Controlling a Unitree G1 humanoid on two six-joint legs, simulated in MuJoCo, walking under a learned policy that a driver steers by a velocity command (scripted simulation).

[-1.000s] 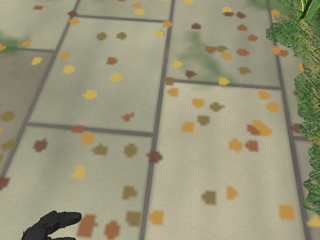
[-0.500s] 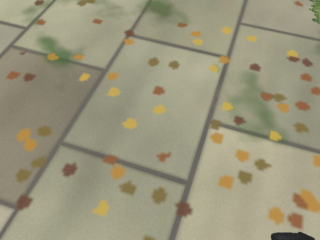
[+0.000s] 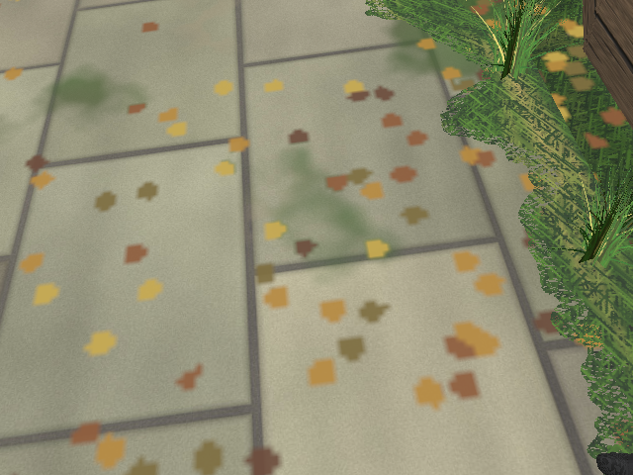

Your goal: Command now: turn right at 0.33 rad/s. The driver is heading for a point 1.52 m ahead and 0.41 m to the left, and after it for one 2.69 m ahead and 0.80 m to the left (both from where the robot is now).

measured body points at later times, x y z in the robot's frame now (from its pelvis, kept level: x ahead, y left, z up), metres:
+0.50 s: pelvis +0.03 +0.01 -0.01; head +0.08 +0.02 +0.44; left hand +0.13 +0.33 -0.09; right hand +0.24 -0.25 -0.11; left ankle +0.03 +0.16 -0.75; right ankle +0.07 -0.09 -0.74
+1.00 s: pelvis +0.03 +0.03 -0.01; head +0.06 +0.05 +0.44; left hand -0.01 +0.32 -0.13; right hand +0.31 -0.12 -0.10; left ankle -0.04 +0.14 -0.75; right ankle +0.06 -0.09 -0.71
